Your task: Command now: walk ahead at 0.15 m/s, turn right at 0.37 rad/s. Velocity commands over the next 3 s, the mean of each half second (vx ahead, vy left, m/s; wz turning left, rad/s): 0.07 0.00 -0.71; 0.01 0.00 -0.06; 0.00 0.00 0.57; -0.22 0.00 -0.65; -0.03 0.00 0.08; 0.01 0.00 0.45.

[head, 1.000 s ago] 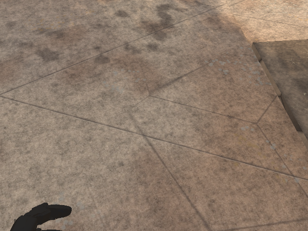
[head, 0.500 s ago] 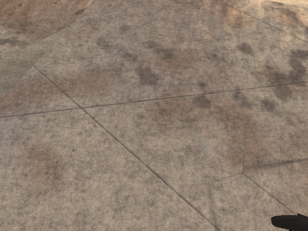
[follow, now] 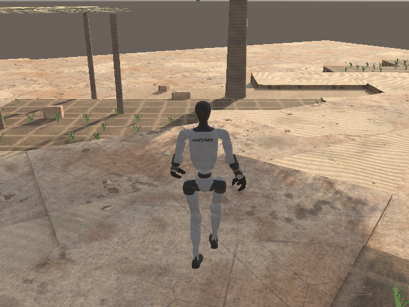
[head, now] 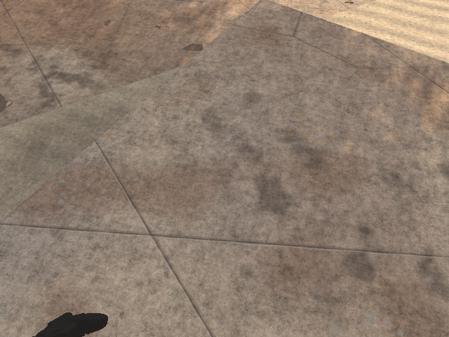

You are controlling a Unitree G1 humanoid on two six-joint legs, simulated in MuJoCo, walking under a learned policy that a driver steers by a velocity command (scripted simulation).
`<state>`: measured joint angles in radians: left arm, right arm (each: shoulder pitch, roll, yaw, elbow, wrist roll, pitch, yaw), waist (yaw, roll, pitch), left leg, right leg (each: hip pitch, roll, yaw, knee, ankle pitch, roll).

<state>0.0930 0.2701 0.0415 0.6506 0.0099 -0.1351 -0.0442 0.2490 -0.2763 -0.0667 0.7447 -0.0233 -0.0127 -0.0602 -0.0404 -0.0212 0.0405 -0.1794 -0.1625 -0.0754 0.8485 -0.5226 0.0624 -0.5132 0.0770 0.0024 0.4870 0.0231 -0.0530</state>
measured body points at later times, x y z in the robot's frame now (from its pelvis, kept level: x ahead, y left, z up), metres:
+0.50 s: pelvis +0.13 +0.03 +0.02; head +0.17 +0.02 +0.47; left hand +0.40 +0.23 -0.06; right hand +0.18 -0.30 -0.05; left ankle +0.23 +0.11 -0.71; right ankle +0.15 -0.08 -0.69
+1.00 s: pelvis +0.14 +0.01 +0.03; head +0.17 -0.01 +0.48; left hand +0.41 +0.17 -0.06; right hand +0.10 -0.30 -0.09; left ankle +0.19 +0.13 -0.64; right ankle +0.06 -0.08 -0.71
